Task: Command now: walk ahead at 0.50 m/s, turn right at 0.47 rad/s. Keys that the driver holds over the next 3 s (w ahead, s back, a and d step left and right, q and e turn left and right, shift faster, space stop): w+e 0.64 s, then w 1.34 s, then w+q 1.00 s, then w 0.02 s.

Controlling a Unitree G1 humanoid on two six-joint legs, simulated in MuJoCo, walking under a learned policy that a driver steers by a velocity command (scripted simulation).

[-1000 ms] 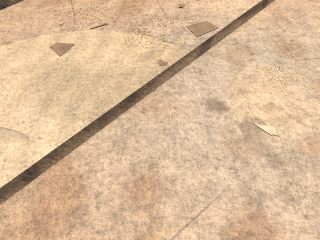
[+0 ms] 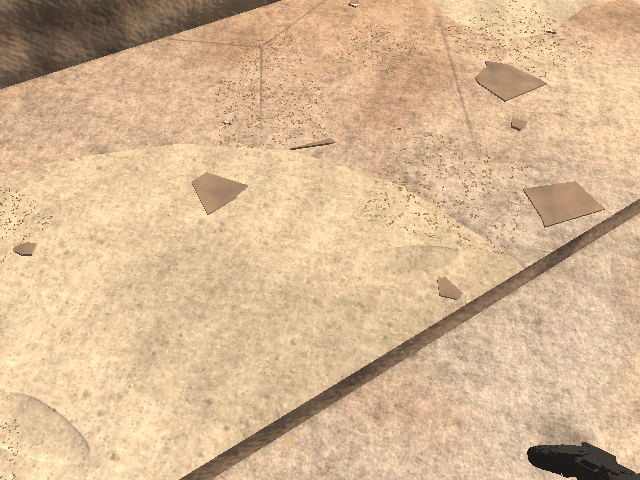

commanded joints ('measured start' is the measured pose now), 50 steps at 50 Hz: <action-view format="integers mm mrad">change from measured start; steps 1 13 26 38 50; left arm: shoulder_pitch -104 -373 -179 14 -70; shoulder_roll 70 55 152 150 99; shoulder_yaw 25 9 47 44 18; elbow -123 -243 -189 -92 -105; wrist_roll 13 28 3 6 27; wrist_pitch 25 66 40 7 9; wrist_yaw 11 -63 14 19 5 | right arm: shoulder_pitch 264 246 259 -53 213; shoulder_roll -106 -191 -145 -92 -117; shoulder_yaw -51 -94 -66 -41 -75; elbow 34 106 40 -14 91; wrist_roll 13 25 0 18 27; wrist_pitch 12 -10 48 46 31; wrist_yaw -12 -11 -1 17 1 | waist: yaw -126 -86 -97 8 -69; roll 110 116 -53 -49 79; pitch -46 63 -31 35 56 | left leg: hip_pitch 439 262 -186 -237 270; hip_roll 326 236 99 40 245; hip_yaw -338 102 -66 -47 -444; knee -259 -396 594 130 -369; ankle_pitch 262 267 -109 180 -144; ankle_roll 172 96 -26 -36 186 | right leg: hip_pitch -455 -257 131 229 -306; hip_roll -101 -126 -212 -203 -51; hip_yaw -24 -135 240 229 49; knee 224 -211 -681 -707 228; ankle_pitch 39 358 513 540 139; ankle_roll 5 -3 -199 -192 -26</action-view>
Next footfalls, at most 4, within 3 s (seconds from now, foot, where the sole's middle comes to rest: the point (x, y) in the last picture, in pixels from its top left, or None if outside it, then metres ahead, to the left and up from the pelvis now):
0.38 right None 0.30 -0.16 -0.77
0.90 left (395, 419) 0.62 -0.10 -0.77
1.42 right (531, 369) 0.77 -0.41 -0.77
1.96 left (534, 237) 1.09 -0.44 -0.68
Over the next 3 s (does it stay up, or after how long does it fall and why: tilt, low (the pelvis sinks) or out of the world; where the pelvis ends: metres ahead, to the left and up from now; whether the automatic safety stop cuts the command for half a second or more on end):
stays up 1.46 -0.66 0.09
